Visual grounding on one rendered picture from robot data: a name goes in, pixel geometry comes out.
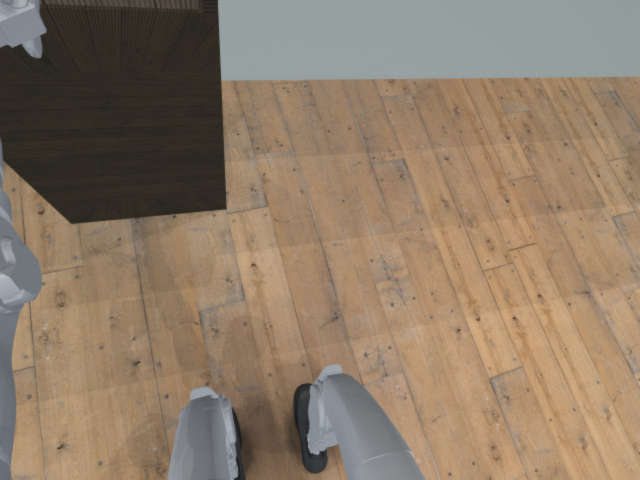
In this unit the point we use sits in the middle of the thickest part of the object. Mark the robot left upper arm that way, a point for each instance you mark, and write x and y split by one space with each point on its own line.
20 282

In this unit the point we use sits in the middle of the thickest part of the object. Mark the left robot hand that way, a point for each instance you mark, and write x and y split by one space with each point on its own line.
20 23

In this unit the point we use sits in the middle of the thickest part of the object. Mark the robot thigh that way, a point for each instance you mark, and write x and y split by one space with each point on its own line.
205 429
370 445

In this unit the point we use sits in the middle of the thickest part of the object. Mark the cabinet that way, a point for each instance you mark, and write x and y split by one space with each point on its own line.
121 117

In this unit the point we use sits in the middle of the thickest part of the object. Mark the right robot thigh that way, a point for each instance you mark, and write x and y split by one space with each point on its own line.
370 445

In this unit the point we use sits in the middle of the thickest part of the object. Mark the left robot thigh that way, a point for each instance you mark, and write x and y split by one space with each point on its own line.
205 429

